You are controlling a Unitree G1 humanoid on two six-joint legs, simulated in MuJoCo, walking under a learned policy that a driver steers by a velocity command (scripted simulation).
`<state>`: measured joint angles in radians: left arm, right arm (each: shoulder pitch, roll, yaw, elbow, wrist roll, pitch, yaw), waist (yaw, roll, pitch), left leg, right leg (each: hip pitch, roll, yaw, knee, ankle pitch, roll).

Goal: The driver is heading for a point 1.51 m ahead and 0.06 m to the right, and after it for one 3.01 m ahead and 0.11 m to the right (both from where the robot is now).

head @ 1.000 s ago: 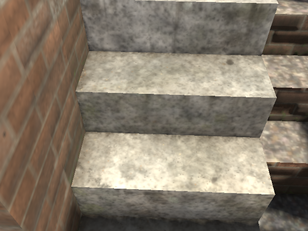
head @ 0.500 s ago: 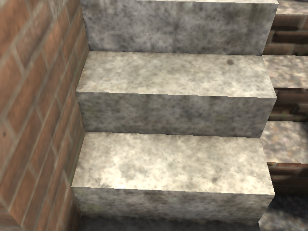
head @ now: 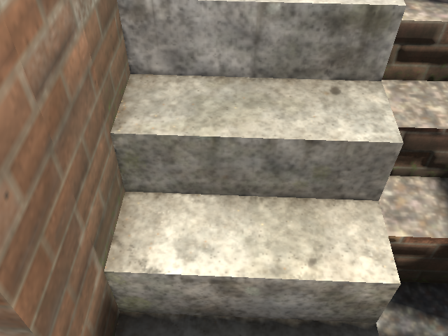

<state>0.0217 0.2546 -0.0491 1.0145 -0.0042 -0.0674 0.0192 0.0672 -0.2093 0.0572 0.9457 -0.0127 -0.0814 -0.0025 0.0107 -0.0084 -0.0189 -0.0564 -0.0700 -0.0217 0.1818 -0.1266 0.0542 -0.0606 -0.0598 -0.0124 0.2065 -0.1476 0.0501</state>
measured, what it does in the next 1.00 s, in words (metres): stands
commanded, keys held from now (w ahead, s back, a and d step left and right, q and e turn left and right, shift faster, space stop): w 1.00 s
